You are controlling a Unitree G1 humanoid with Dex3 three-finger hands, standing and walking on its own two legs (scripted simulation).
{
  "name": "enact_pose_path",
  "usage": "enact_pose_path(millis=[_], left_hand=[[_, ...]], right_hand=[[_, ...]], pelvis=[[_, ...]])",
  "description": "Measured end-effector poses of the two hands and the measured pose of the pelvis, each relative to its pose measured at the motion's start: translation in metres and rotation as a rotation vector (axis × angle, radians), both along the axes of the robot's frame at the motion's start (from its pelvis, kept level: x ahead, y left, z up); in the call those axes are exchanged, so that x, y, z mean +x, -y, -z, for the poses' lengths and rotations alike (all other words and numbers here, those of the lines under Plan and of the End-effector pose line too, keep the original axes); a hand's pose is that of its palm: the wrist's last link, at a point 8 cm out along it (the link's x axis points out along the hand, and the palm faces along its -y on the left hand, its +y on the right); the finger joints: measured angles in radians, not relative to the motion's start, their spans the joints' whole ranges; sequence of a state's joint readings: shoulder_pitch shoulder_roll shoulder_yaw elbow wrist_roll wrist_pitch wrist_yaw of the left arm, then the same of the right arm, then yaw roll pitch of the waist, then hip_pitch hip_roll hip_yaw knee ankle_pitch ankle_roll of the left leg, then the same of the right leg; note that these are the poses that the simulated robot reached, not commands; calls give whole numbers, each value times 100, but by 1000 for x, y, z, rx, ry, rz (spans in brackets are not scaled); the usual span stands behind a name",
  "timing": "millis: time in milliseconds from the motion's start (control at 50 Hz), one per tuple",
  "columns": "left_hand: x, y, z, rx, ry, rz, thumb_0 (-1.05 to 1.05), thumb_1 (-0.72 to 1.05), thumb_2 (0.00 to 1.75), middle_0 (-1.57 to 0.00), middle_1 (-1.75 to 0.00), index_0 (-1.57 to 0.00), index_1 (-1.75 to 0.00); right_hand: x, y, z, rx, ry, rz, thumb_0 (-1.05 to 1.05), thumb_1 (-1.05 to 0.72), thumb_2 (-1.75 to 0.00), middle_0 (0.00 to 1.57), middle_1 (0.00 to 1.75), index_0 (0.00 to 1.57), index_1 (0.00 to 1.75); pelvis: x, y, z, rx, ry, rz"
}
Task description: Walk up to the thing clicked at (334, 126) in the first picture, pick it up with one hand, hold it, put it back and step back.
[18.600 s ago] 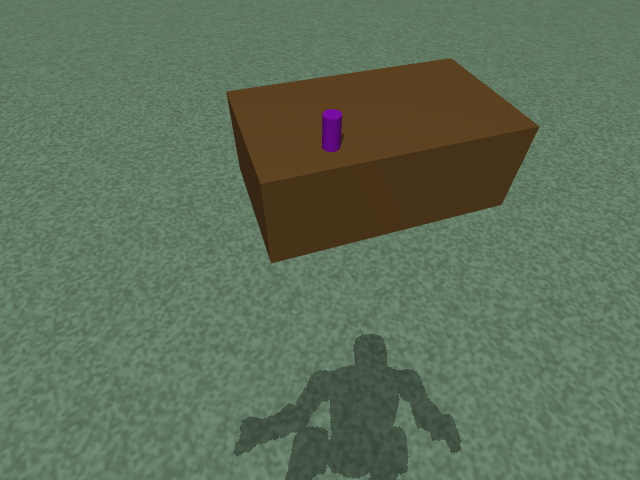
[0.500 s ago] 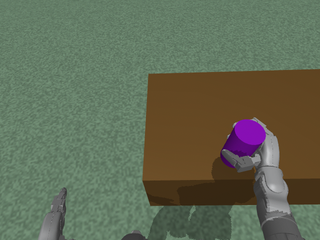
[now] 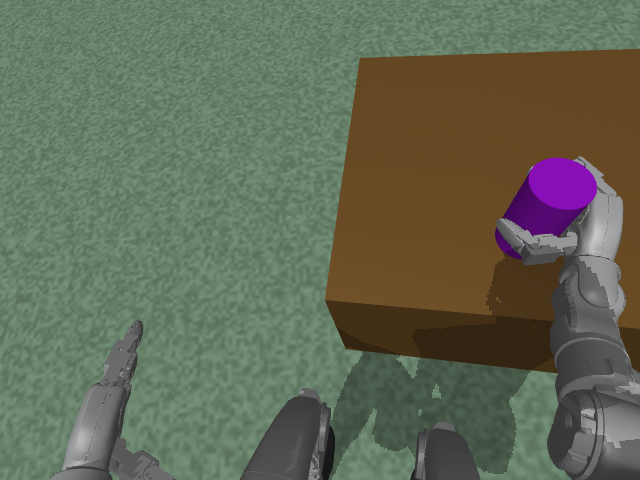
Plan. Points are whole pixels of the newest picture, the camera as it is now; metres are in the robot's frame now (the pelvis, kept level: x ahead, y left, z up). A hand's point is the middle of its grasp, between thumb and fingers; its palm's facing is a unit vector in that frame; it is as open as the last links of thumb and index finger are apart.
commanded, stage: crouch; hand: right
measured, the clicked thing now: (538, 213) +0.47 -0.18 +0.00
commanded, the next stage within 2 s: lower in 0.52 s
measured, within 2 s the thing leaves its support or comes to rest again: rests again in 1.70 s
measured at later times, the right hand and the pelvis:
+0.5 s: hand (524, 214) +0.50 -0.18 -0.05, palm faces +0.15 +0.99 +0.01, open 9.6 cm; pelvis +0.00 +0.00 -0.04, yaw +0 degrees
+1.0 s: hand (512, 231) +0.50 -0.18 -0.11, palm faces +0.15 +0.99 +0.01, open 9.6 cm; pelvis -0.01 +0.01 -0.07, yaw +1 degrees
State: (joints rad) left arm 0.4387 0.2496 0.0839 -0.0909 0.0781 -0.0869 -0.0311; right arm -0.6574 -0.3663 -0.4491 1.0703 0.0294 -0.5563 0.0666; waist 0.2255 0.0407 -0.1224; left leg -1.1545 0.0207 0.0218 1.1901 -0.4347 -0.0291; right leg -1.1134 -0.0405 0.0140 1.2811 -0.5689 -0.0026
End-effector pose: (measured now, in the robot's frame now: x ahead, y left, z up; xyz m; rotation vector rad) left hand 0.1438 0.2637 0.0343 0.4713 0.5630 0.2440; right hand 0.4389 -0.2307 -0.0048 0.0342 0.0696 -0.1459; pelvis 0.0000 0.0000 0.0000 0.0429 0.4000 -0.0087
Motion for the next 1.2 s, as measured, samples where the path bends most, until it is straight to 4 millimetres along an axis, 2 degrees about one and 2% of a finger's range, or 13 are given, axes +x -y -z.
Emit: enact_pose_path(millis=[200, 460, 720, 1040, 1200], left_hand=[[2, 7, 8, 31, 4, 26, 0, -49, 3, -6, -7, -8, -5], [2, 1, 11, 61, 23, 36, 0, -50, 4, -6, -7, -8, -5], [3, -1, 7, 97, 50, 54, 0, -50, 4, -6, -6, -7, -5], [-2, 2, 3, 204, 71, 96, 0, -52, 5, -6, -6, -7, -5], [-7, 4, 6, 237, 62, 95, 0, -53, 5, -6, -5, -7, -6]], right_hand=[[13, 2, 29, -8, -9, 1, -1, 39, -112, 71, 109, 77, 111], [29, 1, 46, -21, -4, 1, -1, 39, -112, 70, 109, 77, 111], [33, 1, 63, -12, -16, 2, -1, 39, -112, 70, 109, 76, 112], [38, 1, 114, -12, -19, 0, -1, 39, -112, 70, 109, 76, 112], [41, 1, 131, -10, -21, -2, -1, 39, -113, 70, 110, 76, 112]], pelvis=[[-1, 2, 20, 16, -54, 4], [-3, -3, 37, 22, -89, 6], [-5, -8, 47, 24, -107, 6], [-15, -8, 74, 36, -151, 1], [-18, -6, 86, 42, -169, -3]])
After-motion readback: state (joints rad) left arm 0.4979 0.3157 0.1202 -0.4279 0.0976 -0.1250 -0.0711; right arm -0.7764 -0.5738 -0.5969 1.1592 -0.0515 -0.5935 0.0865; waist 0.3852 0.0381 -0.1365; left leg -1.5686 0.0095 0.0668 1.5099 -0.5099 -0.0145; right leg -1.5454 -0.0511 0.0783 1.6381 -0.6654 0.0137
